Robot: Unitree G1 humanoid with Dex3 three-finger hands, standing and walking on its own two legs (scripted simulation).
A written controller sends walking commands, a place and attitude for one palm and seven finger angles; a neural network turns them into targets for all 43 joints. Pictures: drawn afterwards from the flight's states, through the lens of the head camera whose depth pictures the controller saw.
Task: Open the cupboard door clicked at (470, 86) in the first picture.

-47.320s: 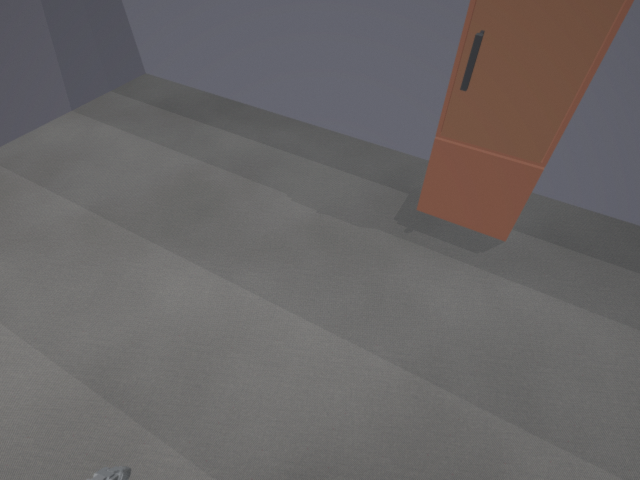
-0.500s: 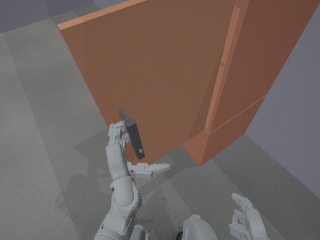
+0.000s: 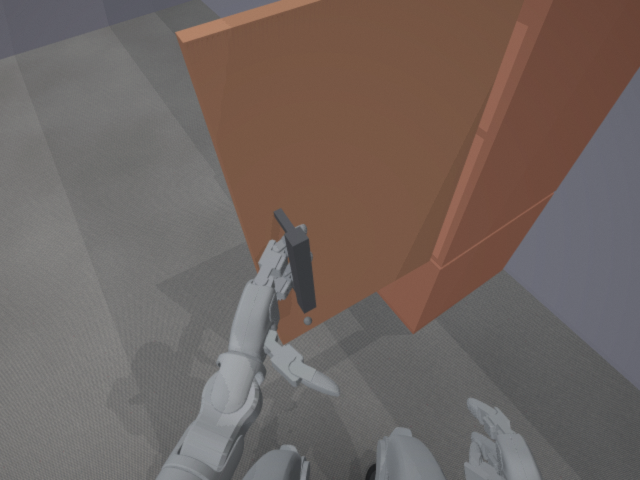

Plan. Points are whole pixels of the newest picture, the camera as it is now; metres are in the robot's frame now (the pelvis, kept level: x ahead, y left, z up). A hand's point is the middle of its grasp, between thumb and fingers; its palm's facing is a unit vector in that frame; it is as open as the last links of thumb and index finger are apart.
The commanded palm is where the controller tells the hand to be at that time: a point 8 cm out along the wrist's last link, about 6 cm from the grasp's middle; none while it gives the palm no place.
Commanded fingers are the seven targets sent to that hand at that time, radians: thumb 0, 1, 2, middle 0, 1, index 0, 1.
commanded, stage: slide the hand sideways off the handle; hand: left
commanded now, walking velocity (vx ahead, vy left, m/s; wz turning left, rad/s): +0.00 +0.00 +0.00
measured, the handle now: (295, 264) +0.38 +0.06 +0.04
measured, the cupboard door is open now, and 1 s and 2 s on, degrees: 87 88 88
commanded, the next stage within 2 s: draw the hand back to the body in 1.00 s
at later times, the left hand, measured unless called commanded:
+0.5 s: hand (292, 346) +0.26 +0.05 +0.04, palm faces -0.13 -0.99 +0.01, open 16.3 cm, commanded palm +0.24 +0.11 +0.04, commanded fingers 0.00 -0.50 0.30 -0.15 -0.30 -0.15 -0.30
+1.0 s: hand (239, 381) +0.23 +0.10 +0.04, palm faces -0.11 -0.99 -0.02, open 16.3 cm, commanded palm +0.20 +0.16 +0.04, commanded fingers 0.00 -0.50 0.30 -0.15 -0.30 -0.15 -0.30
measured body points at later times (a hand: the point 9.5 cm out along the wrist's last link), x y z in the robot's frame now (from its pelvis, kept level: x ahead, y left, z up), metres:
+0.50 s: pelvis +0.03 +0.01 -0.01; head +0.11 +0.00 +0.44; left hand +0.27 +0.10 +0.05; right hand +0.22 -0.20 -0.09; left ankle +0.00 +0.10 -0.65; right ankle +0.08 -0.10 -0.65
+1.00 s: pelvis +0.03 -0.01 -0.02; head +0.11 -0.02 +0.42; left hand +0.23 +0.16 +0.04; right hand +0.23 -0.24 -0.09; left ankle +0.00 +0.10 -0.65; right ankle +0.08 -0.10 -0.65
